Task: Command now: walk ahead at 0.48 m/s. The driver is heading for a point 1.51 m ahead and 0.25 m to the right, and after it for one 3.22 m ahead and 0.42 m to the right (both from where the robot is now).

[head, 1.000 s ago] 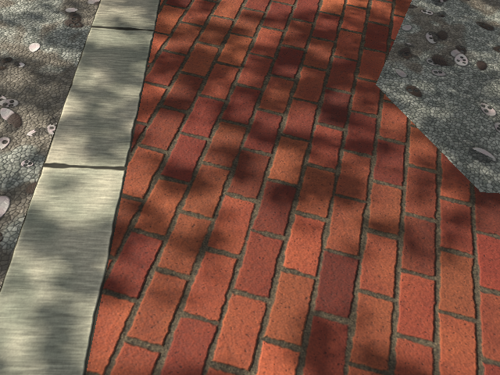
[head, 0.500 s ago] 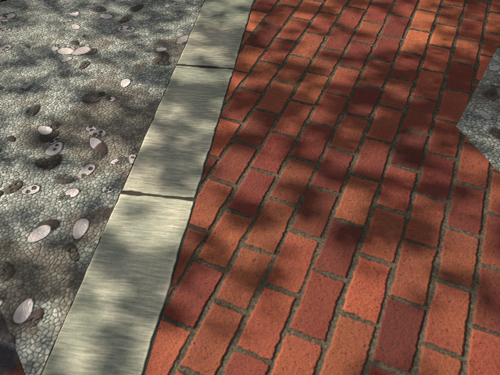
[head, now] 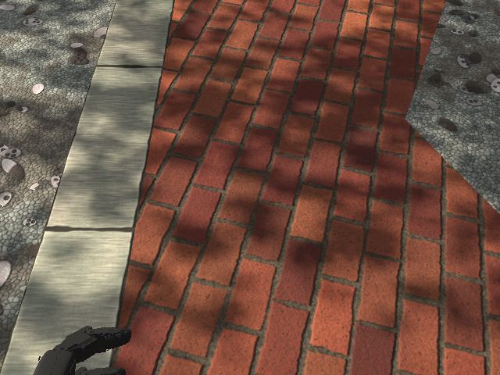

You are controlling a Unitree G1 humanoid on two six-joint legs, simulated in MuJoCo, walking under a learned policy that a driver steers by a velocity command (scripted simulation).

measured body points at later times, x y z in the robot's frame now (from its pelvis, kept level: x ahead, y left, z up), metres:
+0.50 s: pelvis +0.28 -0.02 +0.01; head +0.31 -0.02 +0.46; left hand +0.30 +0.26 -0.12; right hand +0.50 -0.25 -0.08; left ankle +0.48 +0.13 -0.69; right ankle +0.19 -0.12 -0.73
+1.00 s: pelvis +0.57 +0.01 +0.01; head +0.59 +0.02 +0.46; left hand +0.77 +0.25 -0.08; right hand +0.59 -0.27 -0.11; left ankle +0.49 +0.11 -0.73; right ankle +0.75 -0.15 -0.69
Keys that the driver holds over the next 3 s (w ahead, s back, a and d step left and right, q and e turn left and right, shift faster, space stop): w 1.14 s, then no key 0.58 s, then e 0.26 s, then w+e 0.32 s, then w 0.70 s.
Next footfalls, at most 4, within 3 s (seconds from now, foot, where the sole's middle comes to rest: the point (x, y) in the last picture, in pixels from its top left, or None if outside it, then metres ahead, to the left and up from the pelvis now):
0.06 right None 0.23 -0.12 -0.77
0.60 left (190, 350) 0.53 0.12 -0.77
1.12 right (268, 246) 0.82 -0.13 -0.77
1.56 left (192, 221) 0.93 0.10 -0.77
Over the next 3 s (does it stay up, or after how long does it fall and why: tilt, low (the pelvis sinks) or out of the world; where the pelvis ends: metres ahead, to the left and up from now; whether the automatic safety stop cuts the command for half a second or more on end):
stays up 1.21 -0.16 0.01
